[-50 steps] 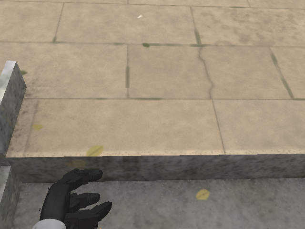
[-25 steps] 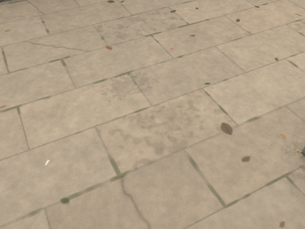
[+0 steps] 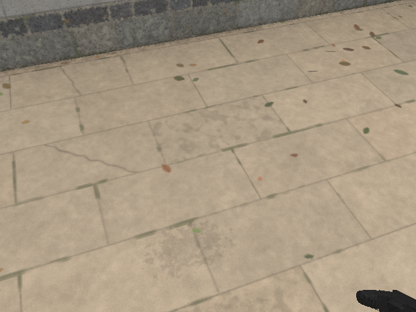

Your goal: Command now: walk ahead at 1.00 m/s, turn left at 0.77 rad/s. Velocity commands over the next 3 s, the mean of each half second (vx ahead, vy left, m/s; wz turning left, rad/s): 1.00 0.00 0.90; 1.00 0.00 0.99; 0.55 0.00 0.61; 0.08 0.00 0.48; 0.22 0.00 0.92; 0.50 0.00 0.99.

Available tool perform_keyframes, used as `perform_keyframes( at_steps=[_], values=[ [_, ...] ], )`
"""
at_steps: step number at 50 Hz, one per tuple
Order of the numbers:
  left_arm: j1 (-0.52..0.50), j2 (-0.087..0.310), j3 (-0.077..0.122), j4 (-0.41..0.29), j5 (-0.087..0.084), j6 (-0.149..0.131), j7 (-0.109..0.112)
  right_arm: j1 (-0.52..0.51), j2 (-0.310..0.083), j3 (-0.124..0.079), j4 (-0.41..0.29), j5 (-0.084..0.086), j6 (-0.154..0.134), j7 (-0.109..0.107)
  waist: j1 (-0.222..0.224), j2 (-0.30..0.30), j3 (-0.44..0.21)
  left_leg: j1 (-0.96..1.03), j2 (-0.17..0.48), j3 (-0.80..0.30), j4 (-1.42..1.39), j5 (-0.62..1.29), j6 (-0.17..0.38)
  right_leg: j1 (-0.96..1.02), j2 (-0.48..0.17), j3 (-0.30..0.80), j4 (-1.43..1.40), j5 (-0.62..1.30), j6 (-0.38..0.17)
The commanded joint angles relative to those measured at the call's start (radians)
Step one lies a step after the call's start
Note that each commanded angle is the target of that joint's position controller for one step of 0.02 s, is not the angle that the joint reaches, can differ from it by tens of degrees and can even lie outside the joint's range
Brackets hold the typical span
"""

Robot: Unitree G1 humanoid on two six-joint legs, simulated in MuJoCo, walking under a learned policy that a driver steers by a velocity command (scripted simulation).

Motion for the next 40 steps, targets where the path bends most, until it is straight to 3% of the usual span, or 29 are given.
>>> perform_keyframes(
  at_steps=[1,2,3,5,7,8,9,10,11,12,13,14,16,19,20,23,25,26,27,28,29,30,31,32,33,34,35,37,40],
  values=[
    [-0.26,0.067,-0.007,-0.13,-0.028,-0.06,0.019,0.143,-0.001,0.013,0.023,-0.01,0.008,0.031,-0.125,-0.05,0.123,0.469,0.013,0.102,-0.355,0.256,-0.002,-0.358,-0.088,-0.108,-0.332,0.504,-0.058],
    [-0.22,0.106,-0.001,-0.136,-0.04,-0.068,0.024,0.125,-0.015,0.009,0.031,0.001,0.004,0.032,-0.112,-0.044,0.092,0.516,-0.015,0.135,-0.413,0.283,0.001,-0.261,-0.114,-0.103,-0.325,0.681,-0.068],
    [-0.203,0.155,0.01,-0.148,-0.034,-0.067,0.023,0.133,-0.045,-0.001,0.038,0.004,0.001,0.027,-0.12,-0.064,0.064,0.517,-0.039,0.17,-0.463,0.263,-0.002,-0.121,-0.135,-0.107,-0.27,0.901,-0.066],
    [-0.16,0.192,0.029,-0.173,-0.01,-0.035,0.035,0.195,-0.12,-0.023,0.065,0.011,0.004,0.007,-0.147,-0.131,0.009,0.58,-0.102,0.236,-0.527,0.171,0.014,0.07,-0.18,-0.097,-0.072,1.299,-0.041],
    [-0.197,0.23,0.046,-0.216,0.02,0.023,0.049,0.475,-0.2,-0.062,0.142,0.012,0.012,0.003,-0.287,-0.162,-0.095,0.864,-0.143,0.162,-0.62,0.0,0.077,0.055,-0.217,-0.052,0.378,1.432,-0.055],
    [-0.222,0.218,0.047,-0.226,0.022,0.045,0.045,0.559,-0.229,-0.089,0.166,0.01,0.019,-0.01,-0.336,-0.07,-0.092,0.973,-0.131,0.076,-0.762,-0.095,0.13,-0.05,-0.131,-0.062,0.807,1.094,-0.049],
    [-0.267,0.032,-0.002,-0.283,0.044,0.032,0.021,0.428,-0.253,-0.092,0.18,0.02,0.023,-0.014,-0.178,0.2,0.074,1.029,-0.065,-0.061,-0.594,0.144,0.145,-0.479,0.05,0.011,1.181,-0.01,-0.037],
    [-0.109,-0.018,-0.027,-0.4,0.015,0.018,0.014,0.324,-0.322,-0.095,0.121,-0.006,0.026,-0.015,-0.011,0.293,-0.142,1.254,0.08,-0.573,-0.764,0.024,0.362,-0.794,0.094,0.185,1.407,-0.118,0.01],
    [-0.147,0.06,-0.031,-0.416,0.027,-0.012,0.009,0.299,-0.304,-0.098,0.075,-0.006,0.021,-0.021,-0.06,0.143,-0.205,1.247,0.173,-0.822,-1.002,-0.302,0.382,-0.862,0.042,0.282,1.378,-0.038,0.005],
    [-0.227,0.111,-0.028,-0.42,0.023,-0.029,0.005,0.296,-0.238,-0.082,0.09,-0.005,0.01,-0.03,-0.052,-0.015,-0.073,1.087,0.167,-0.83,-1.085,-0.385,0.318,-0.855,-0.006,0.297,1.258,0.04,0.002],
    [-0.298,0.113,-0.034,-0.438,0.033,-0.029,0.009,0.311,-0.214,-0.069,0.112,-0.002,-0.008,-0.034,-0.036,-0.108,-0.006,0.948,0.141,-0.752,-1.073,-0.332,0.276,-0.816,-0.04,0.3,1.15,0.047,0.008],
    [-0.309,0.106,-0.041,-0.45,0.043,-0.01,0.014,0.313,-0.209,-0.063,0.117,0.005,-0.025,-0.04,-0.016,-0.132,0.029,0.841,0.109,-0.675,-1.064,-0.263,0.257,-0.768,-0.06,0.3,1.087,0.029,0.02],
    [-0.311,0.095,-0.054,-0.456,0.047,0.041,0.018,0.32,-0.195,-0.048,0.133,0.0,-0.042,-0.046,0.017,-0.143,0.087,0.669,0.056,-0.563,-1.078,-0.212,0.241,-0.718,-0.098,0.285,0.963,-0.019,0.046],
    [-0.454,0.077,-0.077,-0.518,0.031,0.06,0.002,0.306,-0.202,-0.044,0.131,0.004,-0.053,-0.04,-0.017,-0.082,0.147,0.536,-0.022,-0.434,-1.131,-0.101,0.202,-0.634,-0.125,0.24,0.641,0.146,0.066],
    [-0.5,0.062,-0.085,-0.532,0.021,0.06,-0.003,0.305,-0.203,-0.045,0.135,0.009,-0.053,-0.038,-0.036,-0.046,0.142,0.529,-0.051,-0.4,-1.125,-0.053,0.175,-0.577,-0.113,0.231,0.532,0.247,0.066],
    [-0.559,0.075,-0.091,-0.528,0.006,0.055,-0.006,0.345,-0.24,-0.063,0.158,0.021,-0.042,-0.034,-0.096,0.008,0.118,0.651,-0.059,-0.4,-1.086,0.131,0.122,-0.497,-0.056,0.207,0.318,0.435,0.053],
    [-0.547,0.075,-0.087,-0.523,-0.005,0.05,-0.005,0.333,-0.237,-0.065,0.155,0.023,-0.045,-0.032,-0.095,0.025,0.078,0.696,-0.049,-0.408,-1.019,0.191,0.084,-0.376,-0.025,0.202,0.205,0.452,0.041],
    [-0.496,0.098,-0.075,-0.503,-0.005,0.047,-0.001,0.334,-0.252,-0.07,0.156,0.021,-0.047,-0.036,-0.079,0.037,0.039,0.732,-0.048,-0.417,-0.955,0.285,0.059,-0.289,-0.002,0.202,0.178,0.427,0.032],
    [-0.383,0.145,-0.052,-0.468,-0.009,0.048,0.011,0.307,-0.285,-0.076,0.153,0.011,-0.048,-0.033,-0.017,0.036,-0.033,0.776,-0.056,-0.411,-0.824,0.424,0.039,-0.172,0.033,0.197,0.177,0.312,0.023],
    [-0.187,0.195,-0.025,-0.429,-0.005,0.045,0.027,0.255,-0.31,-0.081,0.144,0.006,-0.051,-0.023,0.11,0.0,-0.119,0.726,-0.088,-0.372,-0.579,0.486,0.014,0.031,0.022,0.19,0.2,0.218,0.014],
    [0.049,0.258,0.006,-0.397,0.011,0.04,0.052,0.221,-0.234,-0.061,0.12,0.008,-0.064,-0.02,0.217,-0.061,-0.243,0.567,-0.125,-0.32,-0.249,0.313,-0.003,0.295,-0.13,0.337,0.232,-0.048,-0.012],
    [0.104,0.329,0.019,-0.385,0.058,0.037,0.057,0.255,-0.064,-0.016,0.07,0.023,-0.068,-0.026,0.155,-0.305,-0.313,0.3,-0.218,-0.21,0.05,-0.46,-0.016,0.45,-0.415,0.79,0.071,-0.378,-0.06],
    [-0.022,0.343,0.033,-0.393,0.043,0.043,0.045,0.312,-0.104,-0.002,0.035,0.03,-0.057,-0.027,0.059,-0.436,-0.332,0.16,-0.173,-0.15,0.179,-0.388,-0.008,0.388,-0.483,1.192,-0.128,-0.54,-0.135],
    [-0.135,0.222,0.014,-0.409,0.033,0.049,0.039,0.225,-0.165,-0.011,0.062,-0.007,-0.034,-0.032,0.06,-0.24,-0.167,0.114,-0.088,-0.106,0.194,-0.282,-0.006,0.24,-0.43,1.014,-0.116,-0.583,-0.138],
    [-0.166,0.15,-0.003,-0.397,0.024,0.052,0.033,0.166,-0.174,-0.014,0.055,-0.02,-0.024,-0.02,0.061,-0.127,-0.072,0.132,-0.049,-0.077,0.131,-0.219,-0.014,0.116,-0.371,0.802,-0.095,-0.387,-0.122],
    [-0.146,0.128,-0.01,-0.365,0.027,0.051,0.03,0.12,-0.164,-0.014,0.048,-0.026,-0.013,-0.003,0.057,-0.077,-0.018,0.157,-0.021,-0.072,0.096,-0.212,-0.02,0.03,-0.326,0.654,-0.098,-0.214,-0.097],
    [-0.11,0.119,-0.014,-0.325,0.023,0.044,0.033,0.106,-0.138,-0.005,0.026,-0.029,-0.003,0.014,0.036,-0.116,0.02,0.164,0.004,-0.085,0.08,-0.214,-0.028,-0.03,-0.306,0.561,-0.105,-0.11,-0.093],
    [-0.064,0.068,-0.028,-0.268,0.004,0.027,0.017,0.081,-0.099,0.009,-0.002,-0.032,0.024,0.035,0.006,-0.126,0.061,0.138,0.034,-0.094,0.068,-0.208,-0.034,-0.08,-0.293,0.428,-0.118,0.089,-0.077],
    [-0.076,0.111,-0.02,-0.238,0.004,0.006,0.01,-0.021,-0.101,0.023,-0.066,-0.03,0.037,0.04,-0.023,-0.094,0.098,0.108,0.048,-0.062,0.007,-0.091,-0.049,-0.125,-0.288,0.225,-0.184,0.311,-0.058]
  ],
)
Next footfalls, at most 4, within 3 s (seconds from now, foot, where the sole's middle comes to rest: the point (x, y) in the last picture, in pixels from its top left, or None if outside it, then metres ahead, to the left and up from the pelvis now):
0.16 left None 0.35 0.07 -0.77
0.58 right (209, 239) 0.81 0.02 -0.77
1.04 left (99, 203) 0.97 0.45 -0.77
1.44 right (45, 155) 1.22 0.74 -0.77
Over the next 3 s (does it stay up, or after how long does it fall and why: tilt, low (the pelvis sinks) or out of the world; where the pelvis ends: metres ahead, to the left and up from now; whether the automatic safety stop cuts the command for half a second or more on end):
stays up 0.90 0.79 -0.01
